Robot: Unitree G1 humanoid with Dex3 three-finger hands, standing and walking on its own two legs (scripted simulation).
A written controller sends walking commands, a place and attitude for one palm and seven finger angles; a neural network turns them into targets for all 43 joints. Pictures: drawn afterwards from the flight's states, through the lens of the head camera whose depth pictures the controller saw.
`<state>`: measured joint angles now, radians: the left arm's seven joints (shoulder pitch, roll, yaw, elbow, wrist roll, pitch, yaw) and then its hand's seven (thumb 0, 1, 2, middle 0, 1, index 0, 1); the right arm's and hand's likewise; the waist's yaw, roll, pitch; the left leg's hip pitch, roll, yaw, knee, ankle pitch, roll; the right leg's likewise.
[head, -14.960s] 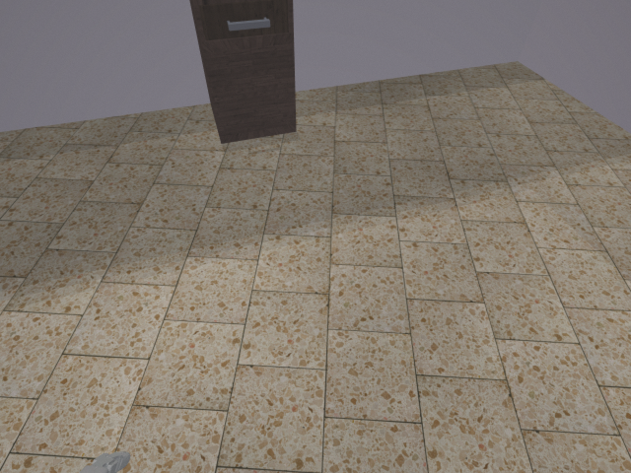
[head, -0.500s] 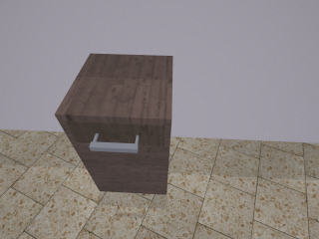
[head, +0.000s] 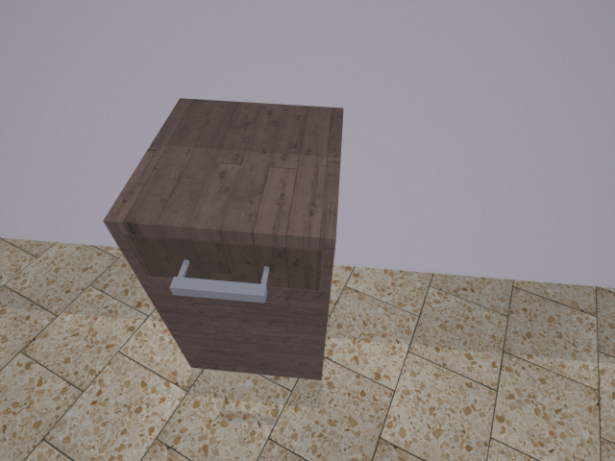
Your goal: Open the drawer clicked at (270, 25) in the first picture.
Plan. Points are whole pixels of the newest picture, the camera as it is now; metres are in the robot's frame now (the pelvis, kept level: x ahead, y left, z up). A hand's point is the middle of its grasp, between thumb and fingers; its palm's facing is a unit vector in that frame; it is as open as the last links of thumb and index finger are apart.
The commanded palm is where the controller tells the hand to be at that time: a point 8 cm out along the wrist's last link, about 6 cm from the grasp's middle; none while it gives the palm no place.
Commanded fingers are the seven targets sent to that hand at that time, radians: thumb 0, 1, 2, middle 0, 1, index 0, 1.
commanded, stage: look again from close up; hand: left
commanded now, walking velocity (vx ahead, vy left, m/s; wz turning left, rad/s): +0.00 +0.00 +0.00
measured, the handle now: (222, 279) +0.47 +0.20 -0.15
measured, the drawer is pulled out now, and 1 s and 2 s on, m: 0.00 0.00 0.00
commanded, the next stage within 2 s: shuffle to correct the standing spot in 0.48 s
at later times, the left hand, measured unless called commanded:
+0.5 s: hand out of the picture +0.03 +0.21 -0.18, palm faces -0.01 -0.98 -0.20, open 7.3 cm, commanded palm none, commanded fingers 0.00 0.90 0.90 -0.20 -0.30 -0.20 -0.30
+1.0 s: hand out of the picture -0.03 +0.20 -0.18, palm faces -0.01 -0.97 -0.26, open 7.4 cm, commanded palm none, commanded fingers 0.00 0.90 0.90 -0.20 -0.30 -0.20 -0.30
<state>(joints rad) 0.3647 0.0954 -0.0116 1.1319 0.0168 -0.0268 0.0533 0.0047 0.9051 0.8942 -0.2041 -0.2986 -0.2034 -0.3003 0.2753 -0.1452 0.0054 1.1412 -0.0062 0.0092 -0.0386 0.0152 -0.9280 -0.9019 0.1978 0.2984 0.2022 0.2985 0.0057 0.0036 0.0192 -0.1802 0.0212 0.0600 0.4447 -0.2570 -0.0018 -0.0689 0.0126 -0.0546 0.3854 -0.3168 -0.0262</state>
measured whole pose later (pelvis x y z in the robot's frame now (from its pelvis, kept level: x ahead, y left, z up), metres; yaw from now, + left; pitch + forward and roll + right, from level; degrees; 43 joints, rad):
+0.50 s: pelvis -0.01 +0.03 -0.01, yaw -1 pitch +0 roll +0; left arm 0.27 0.18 -0.01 1.03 0.01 0.00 0.04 0.01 0.91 0.89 -0.20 -0.30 -0.20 -0.30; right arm 0.30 -0.16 0.03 1.07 -0.02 -0.01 -0.02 0.01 -0.92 -0.90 0.20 0.30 0.20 0.30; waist -0.01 -0.02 0.02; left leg -0.21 -0.03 0.07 0.50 -0.29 0.04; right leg -0.13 -0.03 -0.02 0.49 -0.36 0.02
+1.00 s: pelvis -0.06 +0.00 -0.01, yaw -2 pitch -1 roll +1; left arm 0.28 0.19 0.02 0.97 0.02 0.04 0.03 0.01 0.90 0.89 -0.20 -0.30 -0.20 -0.30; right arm 0.20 -0.19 -0.03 0.99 -0.01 0.04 -0.02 0.01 -0.91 -0.90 0.20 0.30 0.20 0.30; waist 0.00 0.01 0.07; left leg -0.32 0.01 0.07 0.57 -0.25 0.01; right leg -0.27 0.00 -0.02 0.60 -0.33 -0.03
